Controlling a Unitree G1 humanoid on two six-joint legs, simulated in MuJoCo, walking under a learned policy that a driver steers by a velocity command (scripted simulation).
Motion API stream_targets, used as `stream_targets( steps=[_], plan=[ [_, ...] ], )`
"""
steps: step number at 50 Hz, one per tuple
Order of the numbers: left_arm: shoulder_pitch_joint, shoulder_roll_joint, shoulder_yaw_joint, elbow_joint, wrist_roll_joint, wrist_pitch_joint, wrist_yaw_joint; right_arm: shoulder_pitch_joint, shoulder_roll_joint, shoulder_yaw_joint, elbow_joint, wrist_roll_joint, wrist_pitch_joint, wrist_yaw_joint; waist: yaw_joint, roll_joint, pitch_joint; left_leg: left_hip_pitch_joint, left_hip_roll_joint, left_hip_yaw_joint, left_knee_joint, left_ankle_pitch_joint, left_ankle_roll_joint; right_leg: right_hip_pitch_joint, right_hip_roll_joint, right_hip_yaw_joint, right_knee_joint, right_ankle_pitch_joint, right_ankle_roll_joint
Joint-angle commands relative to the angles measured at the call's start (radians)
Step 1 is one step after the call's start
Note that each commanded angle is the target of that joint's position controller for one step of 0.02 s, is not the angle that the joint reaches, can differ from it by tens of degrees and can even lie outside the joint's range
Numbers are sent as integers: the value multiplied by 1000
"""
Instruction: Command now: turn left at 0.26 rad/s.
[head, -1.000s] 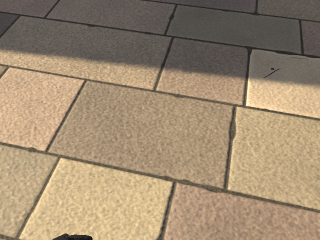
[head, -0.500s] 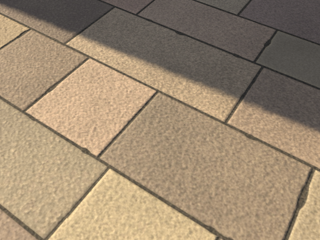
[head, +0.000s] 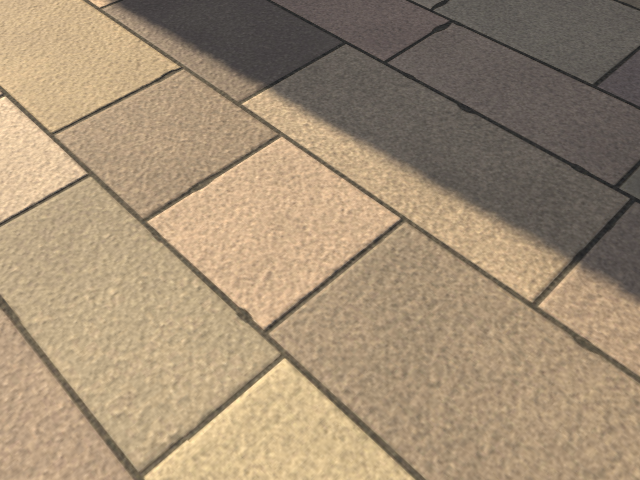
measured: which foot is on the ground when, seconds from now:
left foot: down 0.00-0.04, up 0.06-0.32, down 0.34-0.60, up 0.62-1.00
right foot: up 0.00-0.02, down 0.04-1.00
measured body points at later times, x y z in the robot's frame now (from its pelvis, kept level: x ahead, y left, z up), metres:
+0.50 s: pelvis +0.00 -0.02 +0.00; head +0.00 -0.02 +0.45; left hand +0.07 +0.24 -0.13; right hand +0.07 -0.28 -0.13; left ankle -0.04 +0.10 -0.74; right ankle -0.01 -0.11 -0.73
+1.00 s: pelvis +0.17 +0.00 -0.01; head +0.21 +0.01 +0.44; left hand +0.07 +0.24 -0.15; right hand +0.40 -0.21 -0.11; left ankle +0.31 +0.11 -0.72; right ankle +0.01 -0.11 -0.74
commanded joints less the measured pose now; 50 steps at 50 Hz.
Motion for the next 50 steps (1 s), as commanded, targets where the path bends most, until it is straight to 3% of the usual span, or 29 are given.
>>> stream_targets(
  steps=[1, 2, 3, 4, 5, 7, 9, 13, 15, 16, 17, 18, 19, 20, 22, 24, 26, 29, 30, 31, 32, 33, 34, 36, 38, 42, 45, 48, 50],
  plan=[
    [130, 66, 13, -25, 0, -25, 9, 1, -116, -21, -41, 16, 0, -9, 52, 87, -61, 0, 233, -294, -128, -261, 59, 187, 22, -27, -305, 101, -54],
    [111, 115, 20, -38, 15, -33, 16, 25, -79, -10, -43, 23, -4, -14, 31, -27, -43, -56, 169, -234, -32, -334, 4, 213, -104, 120, -433, 40, -82],
    [61, 198, 33, -71, 29, -38, 14, 17, -44, -1, -60, 38, -11, -15, 23, -208, -35, -160, 7, -51, 154, -382, -45, 195, -337, 423, -540, -37, -172],
    [11, 182, 30, -67, 34, -42, 6, -17, -103, -16, -56, 4, -18, -18, 26, -185, 23, -98, 6, -5, 324, -429, -57, 25, -397, 434, -525, 109, -237],
    [-24, 125, 14, -70, 26, -50, 3, 2, -103, -19, -40, 2, -19, -11, -5, -122, 18, -35, 22, -34, 417, -377, -58, -5, -335, 352, -503, 209, -228],
    [-76, 103, 6, -71, 16, -58, 1, 59, -90, -17, -2, 6, -15, -5, -38, -137, -1, -13, 24, -17, 501, -310, -74, 40, -228, 194, -450, 372, -175],
    [-39, 94, 2, -56, 11, -61, 1, 69, -73, -7, 19, 4, -9, -6, -15, -157, -21, -31, 36, 9, 469, -336, -97, 147, -198, 133, -392, 586, -175],
    [62, 115, 5, 0, 13, -54, -2, -16, -31, 23, 21, 25, -6, -22, 60, -185, -56, 45, 83, 95, 186, -370, -113, 291, -204, 132, -301, 777, -181],
    [67, 132, 11, 21, 9, -45, -3, 8, -38, 26, 45, 35, -10, -31, 44, -183, -58, 126, 86, 113, -7, -233, -99, 302, -194, 139, -266, 819, -156],
    [59, 133, 13, 28, 5, -43, -4, 29, -43, 29, 61, 32, -16, -36, 29, -164, -59, 210, 110, 91, -126, -77, -90, 268, -188, 139, -259, 790, -124],
    [64, 118, 9, 27, 4, -48, -6, 30, -74, 24, 71, 21, -24, -41, 38, -131, -77, 300, 158, 28, -149, 5, -79, 217, -180, 146, -265, 695, -88],
    [78, 105, 8, 18, 3, -55, -13, 34, -125, 19, 77, 7, -33, -45, 67, -47, -98, 377, 246, -47, -72, 208, -59, 150, -143, 116, -260, 559, -60],
    [96, 63, -3, 42, -5, -54, -18, 14, -104, 25, 107, 22, -33, -39, 83, 55, -90, 320, 243, -38, -42, 124, -20, 169, -78, 63, -347, 311, -51],
    [54, 89, 3, 59, 5, -47, -14, 18, -82, 25, 113, 22, -33, -30, 42, 54, -47, 273, 221, -46, -60, -113, -2, 163, -34, 26, -302, 134, -51],
    [-6, 97, 13, 46, 19, -33, -26, 60, -113, 17, 134, 6, -29, -28, 11, 101, 51, 177, 242, -140, -150, -573, 55, 58, 13, -15, -179, -95, -66],
    [-33, 66, 7, 24, 23, -40, -39, 95, -154, 5, 149, 9, -32, -29, -1, 184, 151, 142, 342, -292, -259, -764, 117, -56, 26, -68, -70, -73, -70],
    [-19, 57, 6, 26, 23, -62, -44, 68, -143, 3, 143, 11, -44, -23, 16, 166, 162, 110, 382, -333, -282, -705, 146, -40, -7, -61, -42, -12, -81],
    [155, 56, 14, 96, 14, -91, -47, -40, -122, 3, 115, 22, -63, -13, 117, 101, 112, -47, 279, -173, -166, -557, 91, 286, 20, -72, -243, 53, -101],
    [262, 101, 28, 132, 18, -99, -38, -84, -85, 12, 93, 18, -72, -12, 161, 0, 100, -172, 211, -83, -4, -496, 53, 430, -62, 69, -341, -20, -119],
    [359, 197, 53, 157, 20, -105, -34, -118, -18, 29, 58, 25, -83, -6, 187, -238, 76, -325, 75, 92, 292, -429, 5, 515, -268, 458, -530, -306, -195],
    [373, 202, 56, 170, 21, -101, -39, -143, -80, 16, 41, -1, -89, -5, 173, -200, 127, -406, 91, 95, 466, -463, 10, 463, -396, 624, -595, -331, -251],
    [292, 158, 43, 150, 21, -101, -40, -116, -89, 11, 55, -5, -94, 2, 110, -93, 154, -399, 144, 53, 551, -385, 20, 400, -379, 567, -580, -301, -257],
    [226, 129, 35, 131, 17, -106, -41, -74, -72, 16, 77, 2, -100, 13, 70, -71, 142, -372, 172, 56, 572, -314, 21, 369, -333, 482, -587, -233, -235],
    [190, 104, 25, 128, 13, -120, -38, -61, -60, 18, 89, -6, -104, 29, 47, -86, 106, -339, 203, 91, 570, -213, 1, 366, -264, 331, -604, -32, -202],
    [238, 86, 18, 158, 10, -129, -38, -85, -48, 22, 84, -12, -97, 37, 55, -96, 82, -339, 203, 129, 554, -156, -23, 384, -226, 223, -591, 179, -193],
    [301, 82, 11, 200, 8, -132, -34, -226, -19, 39, 27, -8, -89, 41, 81, -109, 98, -341, 197, 180, 399, -78, -62, 363, -202, 112, -574, 410, -196],
    [311, 99, 11, 214, 11, -134, -33, -302, -18, 47, -8, 1, -87, 42, 92, -131, 108, -238, 179, 205, 250, -25, -50, 317, -204, 68, -566, 495, -186],
    [296, 117, 14, 224, 9, -134, -31, -287, -40, 40, -16, 3, -87, 33, 69, -126, 107, -138, 162, 216, 183, -31, -7, 333, -242, 56, -529, 624, -171],
    [265, 134, 17, 226, 9, -130, -29, -156, -66, 23, 21, 0, -95, 20, 3, -116, 39, 26, 115, 229, 140, -81, 28, 361, -235, 19, -356, 905, -143]
  ],
)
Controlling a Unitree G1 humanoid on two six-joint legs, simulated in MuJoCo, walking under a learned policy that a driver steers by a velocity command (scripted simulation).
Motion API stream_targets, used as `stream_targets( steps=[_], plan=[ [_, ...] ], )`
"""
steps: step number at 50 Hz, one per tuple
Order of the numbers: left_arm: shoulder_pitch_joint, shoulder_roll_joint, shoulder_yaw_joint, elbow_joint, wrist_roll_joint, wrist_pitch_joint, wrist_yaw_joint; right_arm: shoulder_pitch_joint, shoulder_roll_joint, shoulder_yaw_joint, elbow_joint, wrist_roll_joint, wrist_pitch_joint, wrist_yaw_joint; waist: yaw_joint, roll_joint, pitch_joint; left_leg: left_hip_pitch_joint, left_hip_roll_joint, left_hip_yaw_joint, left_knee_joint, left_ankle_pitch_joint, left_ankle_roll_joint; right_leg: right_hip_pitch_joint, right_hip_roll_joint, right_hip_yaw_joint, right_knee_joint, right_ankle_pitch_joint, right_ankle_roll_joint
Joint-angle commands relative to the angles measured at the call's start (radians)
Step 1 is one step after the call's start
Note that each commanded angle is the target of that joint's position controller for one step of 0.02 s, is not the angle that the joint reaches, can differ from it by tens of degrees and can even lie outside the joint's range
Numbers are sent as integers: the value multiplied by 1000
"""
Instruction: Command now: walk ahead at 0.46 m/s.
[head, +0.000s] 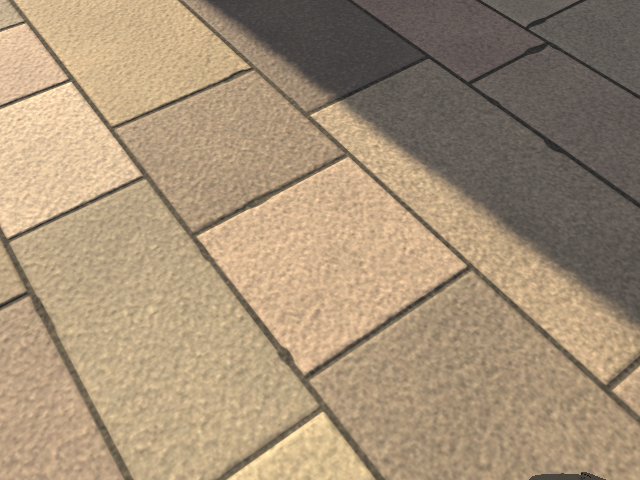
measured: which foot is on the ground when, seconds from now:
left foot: up 0.00-0.02, down 0.04-0.56, up 0.58-0.92, down 0.94-1.00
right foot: down 0.00-0.06, up 0.08-0.54, down 0.56-1.00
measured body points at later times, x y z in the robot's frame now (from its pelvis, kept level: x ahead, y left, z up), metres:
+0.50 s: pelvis +0.26 +0.03 +0.00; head +0.30 +0.02 +0.45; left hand +0.45 +0.22 -0.13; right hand +0.18 -0.19 -0.14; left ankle +0.15 +0.10 -0.73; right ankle +0.41 -0.09 -0.70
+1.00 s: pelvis +0.38 +0.01 +0.01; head +0.38 +0.02 +0.46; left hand +0.46 +0.24 -0.15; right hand +0.35 -0.21 -0.15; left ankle +0.40 +0.14 -0.73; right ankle +0.41 -0.07 -0.73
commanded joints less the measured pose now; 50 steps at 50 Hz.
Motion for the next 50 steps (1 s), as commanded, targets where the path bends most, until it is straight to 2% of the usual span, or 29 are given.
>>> stream_targets(
  steps=[1, 2, 3, 4, 5, 6, 7, 9, 13, 17, 21, 23, 25, 26, 27, 28, 29, 30, 31, 32, 33, 35, 38, 43, 45, 47, 48, 49, 50],
  plan=[
    [-29, 181, 33, -31, -2, -2, 5, 228, -125, -47, 27, -3, -23, -24, -170, -78, -77, 373, -81, 42, -85, -22, 56, -159, -209, 23, 325, 923, -104],
    [-26, 161, 26, -42, -3, 0, 3, 391, -178, -67, 70, -21, -34, -35, -227, -29, -170, 605, 27, -78, -109, -109, 90, -321, -164, -7, 577, 724, -86],
    [53, 40, 0, -76, -23, 2, -6, 498, -278, -87, 79, -42, -37, -42, -192, 187, -306, 845, 336, -547, -201, -369, 175, -617, -29, -55, 948, 116, -44],
    [64, 99, 20, -64, -17, 4, -5, 448, -272, -88, 77, -7, -25, -34, -178, 188, -324, 790, 399, -842, -384, -479, 223, -739, 36, 66, 1102, -139, -60],
    [-32, 139, 33, -86, -9, 9, -4, 324, -209, -74, 58, 8, -24, -33, -128, 99, -143, 643, 360, -662, -386, -529, 184, -798, -42, 87, 1128, -45, -76],
    [-86, 125, 30, -96, -9, 3, -11, 244, -138, -56, 41, 11, -34, -29, -108, 45, -55, 496, 315, -515, -416, -399, 157, -769, -82, 81, 1074, 45, -79],
    [-94, 99, 28, -90, -9, 8, -14, 217, -106, -46, 44, 7, -45, -30, -79, 39, -23, 413, 268, -400, -437, -272, 119, -717, -108, 80, 1021, 83, -77],
    [-64, 74, 27, -74, 13, 33, -27, 239, -71, -34, 70, 6, -64, -37, -45, 59, -16, 335, 219, -251, -457, -102, 85, -642, -126, 78, 972, 106, -63],
    [-177, 65, 31, -115, 9, 60, -42, 325, -90, -36, 101, 10, -88, -42, -47, 43, 18, 373, 206, -115, -493, 31, 76, -769, -136, 60, 929, 208, -45],
    [-326, 57, 26, -171, 5, 58, -51, 389, -77, -28, 120, 11, -88, -49, -74, 30, 48, 431, 181, -5, -489, 180, 51, -864, -124, 23, 777, 343, -30],
    [-430, 6, -4, -203, 13, 45, -45, 458, -70, -13, 159, 15, -81, -62, -99, 39, 57, 456, 157, 94, -394, 634, 38, -730, -57, -99, 493, 397, -28],
    [-421, 12, -8, -199, 15, 41, -37, 491, -81, -11, 182, 11, -72, -69, -101, 63, 31, 528, 170, 97, -329, 772, 38, -678, -20, -122, 434, 369, -45],
    [-326, 43, 0, -168, 20, 32, -25, 470, -100, -15, 186, 10, -62, -79, -59, 104, -17, 579, 181, 90, -203, 935, 37, -584, 24, -121, 404, 293, -79],
    [-243, 67, 9, -139, 23, 22, -20, 456, -105, -16, 186, 10, -57, -81, -25, 107, -58, 595, 181, 80, -98, 934, 39, -507, 41, -106, 358, 287, -100],
    [-152, 85, 18, -108, 34, 7, -14, 436, -109, -17, 185, 20, -51, -79, 28, 84, -96, 568, 164, 90, 53, 824, 28, -387, 34, -87, 229, 405, -121],
    [-63, 149, 33, -83, 52, -6, -6, 438, -96, -11, 165, 32, -53, -75, 56, 25, -179, 416, 127, 100, 259, 519, 6, -164, -99, 17, 242, 794, -153],
    [-31, 224, 51, -69, 51, 1, 3, 583, 34, 16, 158, 66, -47, -66, -13, -211, -361, 113, -38, 94, 627, -487, -29, 196, -434, 331, 391, 1457, -345],
    [-10, 190, 45, -76, -14, 11, 1, 585, -44, -6, 188, 69, -26, -71, 7, -63, -484, 96, -52, -105, 722, -536, -38, 182, -464, 405, 359, 1457, -415],
    [-123, 169, 39, -97, -26, 21, 7, 490, -60, -14, 161, 50, -19, -69, -14, -57, -336, 59, -25, -129, 701, -466, -41, 19, -417, 328, 257, 1219, -387],
    [-215, 111, 22, -108, -23, 26, 12, 419, -43, -12, 149, 23, -18, -68, -38, -43, -177, 40, 2, -124, 629, -406, -44, -139, -366, 267, 183, 1032, -335],
    [-254, 68, 7, -107, -21, 26, 18, 393, -42, -16, 150, 4, -10, -66, -66, -25, -100, 79, 22, -125, 555, -360, -51, -255, -320, 212, 133, 949, -288],
    [-280, 43, -6, -99, -10, 26, 25, 457, 7, -9, 182, -10, 22, -62, -115, -34, -92, 237, 17, -101, 447, -304, -68, -409, -257, 115, 98, 887, -237],
    [-278, 76, -5, -85, 7, 15, 16, 468, 32, -2, 199, 2, 50, -71, -132, -69, -118, 298, 5, -78, 277, -285, -77, -444, -223, 73, 87, 765, -212],
    [-259, 97, 0, -60, 6, 45, 14, 374, 2, -3, 200, 6, 67, -83, -92, -119, -80, 330, 9, -61, 79, -206, -72, -499, -210, 136, 16, 131, -172],
    [-281, 93, 0, -58, -6, 60, 17, 385, 15, 3, 216, 2, 58, -82, -109, -89, -43, 397, 5, -47, -61, -128, -61, -551, -199, 151, 22, -33, -136],
    [-247, 70, -3, -46, -7, 67, 19, 394, -10, 7, 219, -12, 38, -85, -96, -24, 0, 429, 85, -144, -219, -72, -45, -575, -165, 151, 54, -80, -66],
    [-197, 47, -3, -40, -18, 70, 16, 360, -52, 1, 217, 0, 28, -85, -43, 61, 31, 336, 122, -209, -246, -129, -22, -536, -99, 99, 69, -3, -42],
    [-198, 39, -5, -24, -17, 74, 16, 342, -28, 6, 224, 12, 21, -80, -46, 101, 39, 218, 122, -221, -294, -208, -20, -404, -74, 64, 106, 101, -32],
    [-192, 44, -3, -17, -12, 74, 16, 332, -9, 12, 225, 15, 12, -78, -39, 99, 29, 176, 114, -215, -321, -217, -33, -320, -83, 65, 131, 165, -32]
  ],
)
